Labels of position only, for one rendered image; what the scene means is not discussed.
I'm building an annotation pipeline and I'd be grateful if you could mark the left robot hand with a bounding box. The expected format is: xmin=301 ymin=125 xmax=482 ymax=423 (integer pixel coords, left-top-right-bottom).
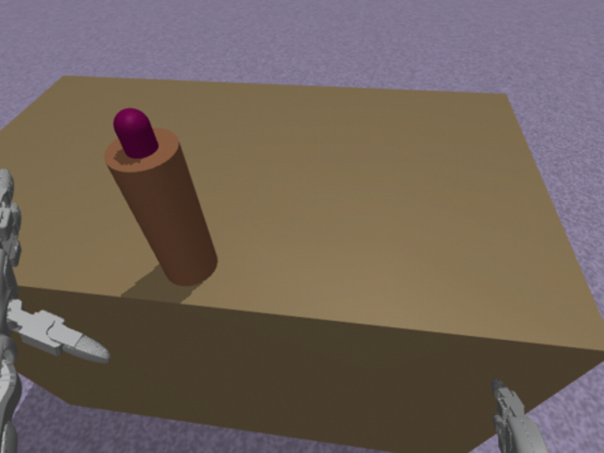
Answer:
xmin=0 ymin=169 xmax=110 ymax=363

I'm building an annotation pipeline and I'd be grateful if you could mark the bottle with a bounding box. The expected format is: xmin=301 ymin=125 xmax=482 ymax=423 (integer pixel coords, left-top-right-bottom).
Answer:
xmin=104 ymin=109 xmax=218 ymax=286

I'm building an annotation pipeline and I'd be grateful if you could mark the left robot arm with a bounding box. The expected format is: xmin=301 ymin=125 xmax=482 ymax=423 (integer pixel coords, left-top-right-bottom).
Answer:
xmin=0 ymin=334 xmax=22 ymax=453

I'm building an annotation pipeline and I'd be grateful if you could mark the right robot hand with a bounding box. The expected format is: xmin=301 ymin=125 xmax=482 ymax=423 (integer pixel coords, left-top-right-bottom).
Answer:
xmin=491 ymin=378 xmax=549 ymax=453

